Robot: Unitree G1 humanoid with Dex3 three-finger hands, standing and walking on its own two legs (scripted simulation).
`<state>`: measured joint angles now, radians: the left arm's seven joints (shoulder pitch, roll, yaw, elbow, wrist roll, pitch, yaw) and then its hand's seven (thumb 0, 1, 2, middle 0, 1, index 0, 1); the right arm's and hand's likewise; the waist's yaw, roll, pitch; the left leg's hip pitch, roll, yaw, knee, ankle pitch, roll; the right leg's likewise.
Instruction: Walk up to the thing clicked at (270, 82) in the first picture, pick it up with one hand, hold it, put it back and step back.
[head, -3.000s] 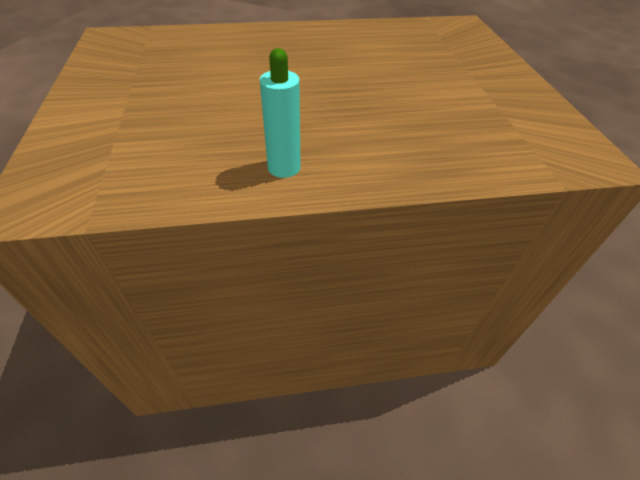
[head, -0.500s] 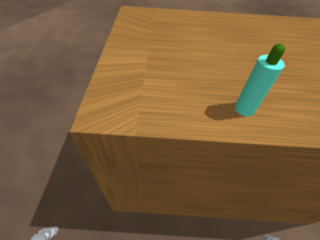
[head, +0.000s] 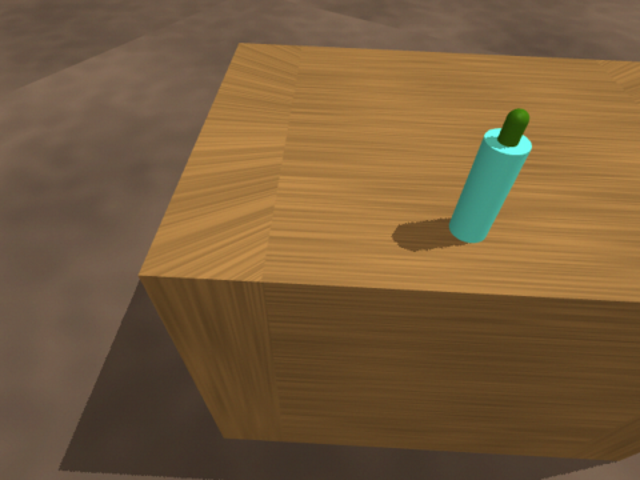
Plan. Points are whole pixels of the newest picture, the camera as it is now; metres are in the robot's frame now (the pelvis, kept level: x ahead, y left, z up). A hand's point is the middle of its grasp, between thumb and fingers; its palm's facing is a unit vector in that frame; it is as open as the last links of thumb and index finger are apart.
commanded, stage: walk up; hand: right
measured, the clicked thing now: (490, 178) +0.49 -0.22 +0.12
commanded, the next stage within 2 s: stand in 0.60 s
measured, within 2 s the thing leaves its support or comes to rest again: neither
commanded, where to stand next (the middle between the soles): +0.06 +0.00 m, yaw -1 degrees
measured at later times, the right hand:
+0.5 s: hand out of the picture +0.09 -0.25 -0.15, palm faces -0.01 +0.94 -0.35, open 7.4 cm
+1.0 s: hand out of the picture +0.09 -0.25 -0.16, palm faces -0.01 +0.94 -0.34, open 7.4 cm
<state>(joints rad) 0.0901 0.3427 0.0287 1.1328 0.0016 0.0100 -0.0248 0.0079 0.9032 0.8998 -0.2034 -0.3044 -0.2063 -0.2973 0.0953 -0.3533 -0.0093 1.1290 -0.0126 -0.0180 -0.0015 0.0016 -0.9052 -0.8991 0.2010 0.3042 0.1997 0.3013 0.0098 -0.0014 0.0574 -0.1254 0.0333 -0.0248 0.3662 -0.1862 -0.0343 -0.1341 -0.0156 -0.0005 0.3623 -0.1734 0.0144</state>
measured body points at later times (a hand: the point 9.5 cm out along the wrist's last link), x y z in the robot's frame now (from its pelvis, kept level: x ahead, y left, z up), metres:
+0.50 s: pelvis +0.01 +0.01 +0.00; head +0.02 +0.01 +0.45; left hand +0.08 +0.31 -0.13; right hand +0.09 -0.29 -0.13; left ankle +0.01 +0.14 -0.75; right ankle +0.02 -0.13 -0.75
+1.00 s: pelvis +0.02 +0.00 +0.00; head +0.03 +0.00 +0.45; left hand +0.10 +0.31 -0.13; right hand +0.09 -0.30 -0.13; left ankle +0.01 +0.14 -0.75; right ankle +0.02 -0.13 -0.75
